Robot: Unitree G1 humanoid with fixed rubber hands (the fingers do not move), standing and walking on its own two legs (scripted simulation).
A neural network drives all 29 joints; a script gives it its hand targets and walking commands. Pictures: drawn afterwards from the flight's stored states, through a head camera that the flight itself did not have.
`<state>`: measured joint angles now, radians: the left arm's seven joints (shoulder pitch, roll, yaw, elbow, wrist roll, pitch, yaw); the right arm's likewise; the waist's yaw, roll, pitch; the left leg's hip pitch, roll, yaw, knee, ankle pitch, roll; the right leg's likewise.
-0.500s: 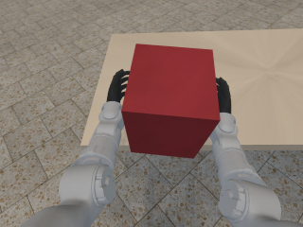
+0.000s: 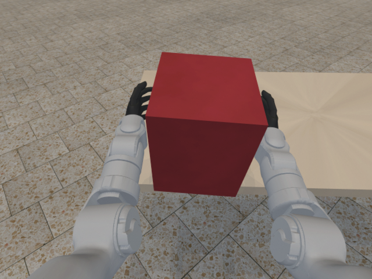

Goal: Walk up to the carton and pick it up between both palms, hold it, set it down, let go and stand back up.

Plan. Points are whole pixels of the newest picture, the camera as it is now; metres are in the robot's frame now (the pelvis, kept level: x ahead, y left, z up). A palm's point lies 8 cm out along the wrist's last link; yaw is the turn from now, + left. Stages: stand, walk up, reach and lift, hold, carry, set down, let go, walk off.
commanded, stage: reach and lift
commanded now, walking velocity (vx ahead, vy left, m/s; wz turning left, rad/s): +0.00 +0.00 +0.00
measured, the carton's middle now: (200, 127) +0.42 +0.00 +0.13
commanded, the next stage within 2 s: hold in 1.56 s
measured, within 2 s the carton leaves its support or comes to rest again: neither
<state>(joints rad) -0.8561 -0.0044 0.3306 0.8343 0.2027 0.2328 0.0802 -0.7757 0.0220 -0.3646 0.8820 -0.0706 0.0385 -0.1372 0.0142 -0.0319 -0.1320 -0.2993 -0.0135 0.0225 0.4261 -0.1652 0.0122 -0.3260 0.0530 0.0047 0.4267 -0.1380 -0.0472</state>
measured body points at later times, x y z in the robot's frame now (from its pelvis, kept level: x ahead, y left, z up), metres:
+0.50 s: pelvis +0.01 +0.01 +0.00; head -0.03 +0.02 +0.45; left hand +0.43 +0.16 +0.20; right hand +0.42 -0.14 +0.19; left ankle +0.04 +0.11 -0.74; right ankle +0.05 -0.08 -0.74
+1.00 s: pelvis +0.00 +0.01 +0.00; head -0.05 +0.02 +0.45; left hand +0.40 +0.16 +0.21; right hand +0.40 -0.14 +0.20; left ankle +0.04 +0.11 -0.74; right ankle +0.05 -0.08 -0.74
